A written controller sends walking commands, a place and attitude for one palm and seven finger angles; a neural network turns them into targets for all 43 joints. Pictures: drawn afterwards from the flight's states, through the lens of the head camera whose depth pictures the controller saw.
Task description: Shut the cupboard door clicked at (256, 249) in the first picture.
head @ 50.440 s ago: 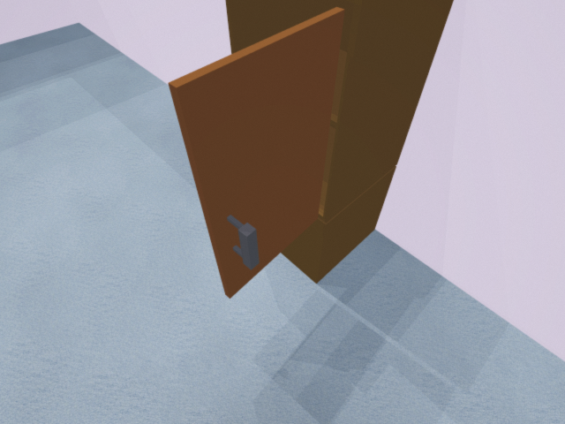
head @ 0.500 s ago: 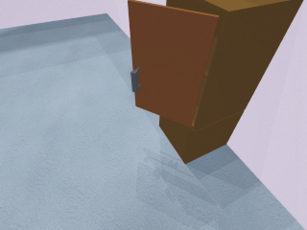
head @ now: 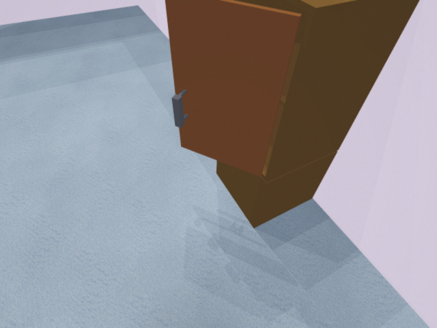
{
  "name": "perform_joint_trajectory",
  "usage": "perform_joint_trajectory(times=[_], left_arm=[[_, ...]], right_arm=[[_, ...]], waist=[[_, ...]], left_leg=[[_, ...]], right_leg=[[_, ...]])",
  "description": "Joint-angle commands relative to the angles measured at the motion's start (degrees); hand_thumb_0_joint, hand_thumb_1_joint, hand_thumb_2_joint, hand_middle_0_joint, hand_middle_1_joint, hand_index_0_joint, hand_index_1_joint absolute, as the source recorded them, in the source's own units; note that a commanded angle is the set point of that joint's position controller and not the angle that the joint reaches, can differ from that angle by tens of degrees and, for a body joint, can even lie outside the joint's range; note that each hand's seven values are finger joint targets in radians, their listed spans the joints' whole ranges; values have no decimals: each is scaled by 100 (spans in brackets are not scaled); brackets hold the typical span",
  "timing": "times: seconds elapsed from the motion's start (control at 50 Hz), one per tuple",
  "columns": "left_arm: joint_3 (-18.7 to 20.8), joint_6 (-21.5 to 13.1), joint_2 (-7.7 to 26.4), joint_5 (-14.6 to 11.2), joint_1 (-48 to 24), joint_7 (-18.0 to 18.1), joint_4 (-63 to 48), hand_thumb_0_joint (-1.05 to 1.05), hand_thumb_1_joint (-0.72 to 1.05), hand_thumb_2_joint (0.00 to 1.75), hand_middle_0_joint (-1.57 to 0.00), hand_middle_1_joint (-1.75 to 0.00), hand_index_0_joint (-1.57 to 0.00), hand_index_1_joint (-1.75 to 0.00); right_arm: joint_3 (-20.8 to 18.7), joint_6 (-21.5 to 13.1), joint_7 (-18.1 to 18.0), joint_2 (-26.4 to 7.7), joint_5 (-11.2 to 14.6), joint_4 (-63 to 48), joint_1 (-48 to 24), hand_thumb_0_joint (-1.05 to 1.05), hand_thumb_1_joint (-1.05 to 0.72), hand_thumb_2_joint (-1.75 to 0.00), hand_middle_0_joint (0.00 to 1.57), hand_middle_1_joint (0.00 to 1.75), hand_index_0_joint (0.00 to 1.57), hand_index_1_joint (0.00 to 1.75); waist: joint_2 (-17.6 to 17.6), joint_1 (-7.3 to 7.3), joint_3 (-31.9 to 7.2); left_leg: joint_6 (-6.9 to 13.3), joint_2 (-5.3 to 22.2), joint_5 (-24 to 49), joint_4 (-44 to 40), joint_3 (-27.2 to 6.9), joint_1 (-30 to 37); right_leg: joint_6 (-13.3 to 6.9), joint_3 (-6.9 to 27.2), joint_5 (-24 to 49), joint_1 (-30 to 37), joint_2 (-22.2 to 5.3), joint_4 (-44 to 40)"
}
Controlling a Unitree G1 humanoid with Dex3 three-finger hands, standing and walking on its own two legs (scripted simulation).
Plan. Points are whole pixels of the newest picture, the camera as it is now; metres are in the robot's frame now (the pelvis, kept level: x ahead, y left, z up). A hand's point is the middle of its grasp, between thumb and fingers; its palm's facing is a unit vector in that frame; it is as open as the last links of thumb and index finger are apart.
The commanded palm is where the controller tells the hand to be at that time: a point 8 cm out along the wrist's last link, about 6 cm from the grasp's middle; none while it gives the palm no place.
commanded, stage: look to check the result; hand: left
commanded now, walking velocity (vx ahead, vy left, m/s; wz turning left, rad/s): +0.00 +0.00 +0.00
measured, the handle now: (181, 108) +0.81 +0.16 -0.11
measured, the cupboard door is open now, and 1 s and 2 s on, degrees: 36 36 36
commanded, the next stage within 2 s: walk to a spot facing it in 0.38 s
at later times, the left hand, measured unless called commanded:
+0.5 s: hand out of the picture +0.02 +0.19 -0.17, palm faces +0.03 -0.97 -0.22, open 7.3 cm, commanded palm none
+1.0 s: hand out of the picture +0.02 +0.21 -0.18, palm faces +0.13 -0.97 -0.23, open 7.3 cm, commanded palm none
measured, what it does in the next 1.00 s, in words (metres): lifts its right foot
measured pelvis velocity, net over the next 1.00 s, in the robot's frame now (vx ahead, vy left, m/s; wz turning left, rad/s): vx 0.02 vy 0.01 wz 0.07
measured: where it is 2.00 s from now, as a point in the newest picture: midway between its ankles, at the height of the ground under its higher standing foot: outside the picture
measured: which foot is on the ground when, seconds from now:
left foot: down 0.00-1.00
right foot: down 0.00-0.80, up 0.82-1.00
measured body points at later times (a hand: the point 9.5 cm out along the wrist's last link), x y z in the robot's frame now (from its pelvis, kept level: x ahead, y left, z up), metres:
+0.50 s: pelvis +0.02 +0.00 +0.00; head +0.03 +0.00 +0.45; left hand +0.02 +0.24 -0.16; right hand +0.07 -0.25 -0.15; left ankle +0.08 +0.11 -0.74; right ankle -0.07 -0.11 -0.74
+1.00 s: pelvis +0.02 +0.01 -0.01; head +0.05 +0.02 +0.44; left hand +0.01 +0.26 -0.16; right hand +0.08 -0.22 -0.16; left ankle +0.07 +0.10 -0.74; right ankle -0.01 -0.12 -0.71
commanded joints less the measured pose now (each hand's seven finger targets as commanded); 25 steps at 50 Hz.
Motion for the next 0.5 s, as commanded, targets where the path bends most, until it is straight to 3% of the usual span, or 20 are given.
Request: perform_joint_trajectory(times=[0.0, 0.18, 0.24, 0.48], left_arm=[[118, -65, 698, -25, 405, 81, -93, 0, 90, 90, -20, -30, -20, -30], [125, -42, 690, -19, 384, 92, -72, 0, 90, 90, -20, -30, -20, -30], [129, -53, 701, -6, 422, 91, -57, 0, 90, 90, -20, -30, -20, -30], [99, -50, 658, -9, 437, 100, -35, 0, 90, 90, -20, -30, -20, -30]], right_arm=[[-133, -107, -55, -713, 17, -236, 7, 0, -90, -90, 20, 30, 20, 30], [-133, -110, -74, -745, 25, -222, -118, 0, -90, -90, 20, 30, 20, 30], [-140, -111, -79, -769, 40, -256, -165, 0, -90, -90, 20, 30, 20, 30], [-116, -98, -70, -721, 30, -235, -268, 0, -90, -90, 20, 30, 20, 30]], waist=[[1, 48, -60], [137, 49, -135], [-25, 68, -130], [-9, 50, 28]], left_leg=[[118, 530, 621, -151, -562, 901], [142, 577, 770, -205, -592, 1045], [151, 582, 881, -189, -575, 1105], [124, 559, 801, -254, -525, 1118]], right_leg=[[-193, 471, 1048, -842, -671, -699], [-163, 446, 1135, -700, -651, -673], [-145, 427, 1275, -699, -657, -710], [-109, 427, 1284, -713, -681, -781]])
